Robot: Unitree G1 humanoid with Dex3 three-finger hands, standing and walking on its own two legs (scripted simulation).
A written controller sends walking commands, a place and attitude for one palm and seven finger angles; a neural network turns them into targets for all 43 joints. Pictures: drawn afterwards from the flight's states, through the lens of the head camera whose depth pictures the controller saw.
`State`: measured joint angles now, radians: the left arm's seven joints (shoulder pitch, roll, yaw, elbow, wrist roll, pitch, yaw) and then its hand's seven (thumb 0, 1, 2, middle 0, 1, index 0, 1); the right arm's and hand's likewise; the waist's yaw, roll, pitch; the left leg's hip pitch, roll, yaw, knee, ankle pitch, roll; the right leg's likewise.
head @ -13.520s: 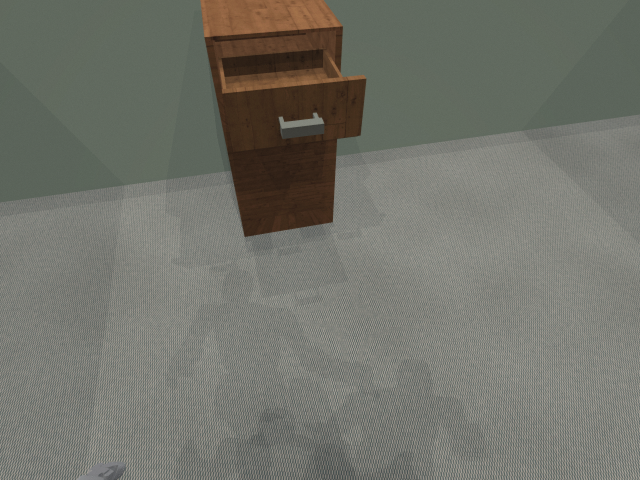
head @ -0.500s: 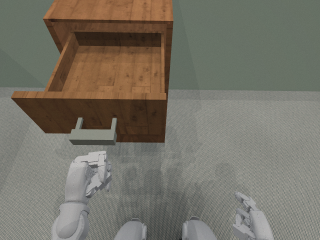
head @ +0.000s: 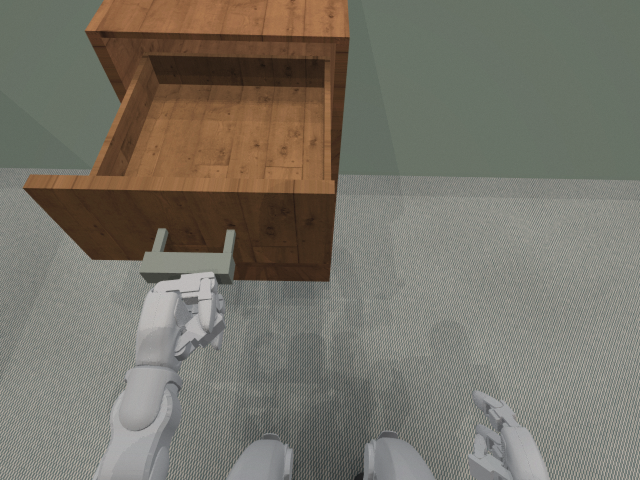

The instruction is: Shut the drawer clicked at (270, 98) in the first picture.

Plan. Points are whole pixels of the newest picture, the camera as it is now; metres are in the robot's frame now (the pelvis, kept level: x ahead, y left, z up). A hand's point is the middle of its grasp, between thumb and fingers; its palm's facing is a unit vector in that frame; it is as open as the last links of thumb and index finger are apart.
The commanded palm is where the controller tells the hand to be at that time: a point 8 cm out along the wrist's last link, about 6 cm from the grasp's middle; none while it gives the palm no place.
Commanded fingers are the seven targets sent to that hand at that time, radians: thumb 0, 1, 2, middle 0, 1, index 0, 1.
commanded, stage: push the drawer shut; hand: left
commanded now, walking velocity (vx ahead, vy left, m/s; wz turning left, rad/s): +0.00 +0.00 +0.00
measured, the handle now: (192, 252) +0.38 +0.18 +0.05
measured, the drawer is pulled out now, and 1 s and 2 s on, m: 0.29 0.17 0.04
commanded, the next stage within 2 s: none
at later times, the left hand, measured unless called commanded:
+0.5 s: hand (225, 275) +0.35 +0.14 +0.04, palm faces +0.01 -1.00 -0.04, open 3.1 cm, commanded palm +0.34 +0.18 +0.04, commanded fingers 0.00 0.90 0.90 -1.40 -1.60 -1.40 -1.60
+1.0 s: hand (232, 228) +0.42 +0.14 +0.04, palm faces +0.03 -1.00 -0.03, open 3.1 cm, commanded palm +0.41 +0.19 +0.04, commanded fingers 0.00 0.90 0.90 -1.40 -1.60 -1.40 -1.60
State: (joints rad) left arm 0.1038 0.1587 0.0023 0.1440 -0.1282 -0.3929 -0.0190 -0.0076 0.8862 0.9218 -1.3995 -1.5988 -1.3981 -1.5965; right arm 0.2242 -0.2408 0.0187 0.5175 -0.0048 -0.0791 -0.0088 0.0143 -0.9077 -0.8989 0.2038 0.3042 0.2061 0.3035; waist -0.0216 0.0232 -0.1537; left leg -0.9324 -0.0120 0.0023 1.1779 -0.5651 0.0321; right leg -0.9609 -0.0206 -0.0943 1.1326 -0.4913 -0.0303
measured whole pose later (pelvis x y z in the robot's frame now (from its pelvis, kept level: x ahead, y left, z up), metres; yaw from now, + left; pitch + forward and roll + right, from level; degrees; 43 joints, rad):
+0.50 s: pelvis -0.02 +0.00 +0.00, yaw +0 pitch +18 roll -1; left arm -0.24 0.18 0.07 0.48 -0.13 -0.42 -0.01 0.00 0.84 0.93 -1.40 -1.60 -1.40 -1.60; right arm 0.22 -0.24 0.03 0.59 0.00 -0.07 -0.02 0.01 -0.91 -0.90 0.20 0.30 0.21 0.30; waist -0.05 0.02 -0.14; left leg -0.96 -0.01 0.01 1.17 -0.53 0.04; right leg -0.98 -0.02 -0.09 1.12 -0.45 -0.03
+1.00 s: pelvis -0.01 +0.01 +0.00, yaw -1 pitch +21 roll -1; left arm -0.52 0.23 0.20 0.80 -0.10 -0.49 -0.02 0.00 0.83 0.91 -1.40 -1.60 -1.40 -1.60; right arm 0.28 -0.25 0.01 0.63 -0.02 -0.03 0.00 0.01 -0.91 -0.90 0.20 0.30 0.21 0.30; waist -0.10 0.02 -0.14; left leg -0.99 -0.01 0.03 1.16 -0.53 0.04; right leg -1.03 -0.01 -0.07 1.11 -0.44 -0.02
